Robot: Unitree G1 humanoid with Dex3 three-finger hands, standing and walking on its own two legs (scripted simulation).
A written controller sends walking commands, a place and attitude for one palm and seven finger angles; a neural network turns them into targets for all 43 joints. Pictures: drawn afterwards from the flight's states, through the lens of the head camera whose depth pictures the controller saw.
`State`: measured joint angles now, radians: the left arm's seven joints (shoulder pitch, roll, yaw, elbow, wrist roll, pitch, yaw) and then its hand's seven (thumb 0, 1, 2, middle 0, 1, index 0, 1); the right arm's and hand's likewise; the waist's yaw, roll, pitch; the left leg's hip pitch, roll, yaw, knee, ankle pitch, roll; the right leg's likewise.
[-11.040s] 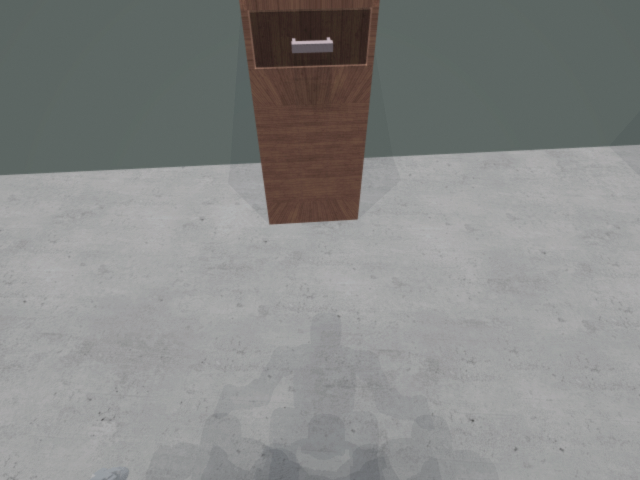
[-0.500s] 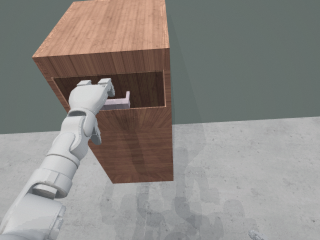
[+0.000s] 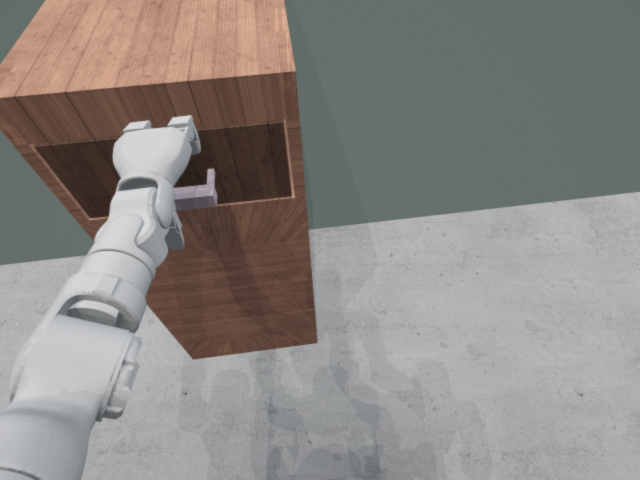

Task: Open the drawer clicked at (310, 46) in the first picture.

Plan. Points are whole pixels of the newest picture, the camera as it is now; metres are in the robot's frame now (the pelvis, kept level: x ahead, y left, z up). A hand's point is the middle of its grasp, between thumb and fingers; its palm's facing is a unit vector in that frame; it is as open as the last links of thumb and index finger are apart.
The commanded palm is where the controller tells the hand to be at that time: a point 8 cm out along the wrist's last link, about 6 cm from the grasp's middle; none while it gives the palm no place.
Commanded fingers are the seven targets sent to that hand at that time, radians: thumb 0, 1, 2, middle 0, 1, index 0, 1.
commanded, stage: move the hooked fingers above the handle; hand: left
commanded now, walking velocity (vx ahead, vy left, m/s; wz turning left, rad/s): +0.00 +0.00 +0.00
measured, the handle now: (176, 188) +0.54 +0.21 +0.03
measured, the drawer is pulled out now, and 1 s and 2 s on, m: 0.00 0.00 0.00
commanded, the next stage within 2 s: lower the fingers behind the handle in 1.00 s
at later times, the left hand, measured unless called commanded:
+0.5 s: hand (158, 186) +0.48 +0.20 +0.10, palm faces +0.00 -0.02 -1.00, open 13.9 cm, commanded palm +0.47 +0.19 +0.15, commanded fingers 0.00 -0.50 0.30 -0.30 -1.20 -0.30 -1.20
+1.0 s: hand (160, 184) +0.50 +0.20 +0.09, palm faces -0.03 -0.03 -1.00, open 13.8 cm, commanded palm +0.48 +0.20 +0.15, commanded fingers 0.00 -0.50 0.30 -0.30 -1.20 -0.30 -1.20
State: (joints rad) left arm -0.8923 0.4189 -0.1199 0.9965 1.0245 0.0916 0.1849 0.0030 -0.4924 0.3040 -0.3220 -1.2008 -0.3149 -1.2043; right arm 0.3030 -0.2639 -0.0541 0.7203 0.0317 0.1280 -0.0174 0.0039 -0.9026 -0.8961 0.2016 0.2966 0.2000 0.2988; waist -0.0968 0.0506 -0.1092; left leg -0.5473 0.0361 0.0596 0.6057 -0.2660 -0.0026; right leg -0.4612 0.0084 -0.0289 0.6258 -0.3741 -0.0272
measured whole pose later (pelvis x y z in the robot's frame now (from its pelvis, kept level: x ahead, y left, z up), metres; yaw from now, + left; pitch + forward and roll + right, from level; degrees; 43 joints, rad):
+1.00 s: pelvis +0.00 +0.01 +0.00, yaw +0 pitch +14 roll +0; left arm -0.91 0.45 -0.11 1.02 1.02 0.06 0.16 0.00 -0.49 0.30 -0.32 -1.20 -0.31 -1.20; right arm 0.37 -0.26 -0.06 0.73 0.03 0.12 -0.02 0.00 -0.90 -0.90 0.20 0.30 0.20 0.30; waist -0.11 0.05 -0.12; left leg -0.59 0.04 0.06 0.63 -0.28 0.01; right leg -0.49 0.01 -0.03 0.62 -0.37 -0.01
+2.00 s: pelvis +0.00 +0.01 -0.01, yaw -1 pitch +18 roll -1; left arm -0.92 0.42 -0.10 1.15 1.07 0.07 0.31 0.00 -0.49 0.30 -0.32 -1.20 -0.31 -1.23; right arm 0.36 -0.25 -0.06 0.74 0.01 0.10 -0.01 0.00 -0.90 -0.90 0.20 0.30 0.20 0.30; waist -0.14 0.05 -0.14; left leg -0.72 0.05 0.06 0.72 -0.31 0.01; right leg -0.62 0.02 -0.03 0.70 -0.40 -0.01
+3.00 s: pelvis +0.00 +0.02 -0.02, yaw -1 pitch +19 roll -2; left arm -0.89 0.39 -0.09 1.13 1.07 0.07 0.35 0.00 -0.32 0.38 -0.33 -1.22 -0.33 -1.22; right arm 0.37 -0.24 -0.07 0.76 0.00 0.10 -0.01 0.00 -0.90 -0.90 0.20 0.30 0.20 0.30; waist -0.14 0.06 -0.16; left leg -0.78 0.05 0.06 0.78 -0.33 0.02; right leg -0.67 0.02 -0.02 0.74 -0.41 -0.01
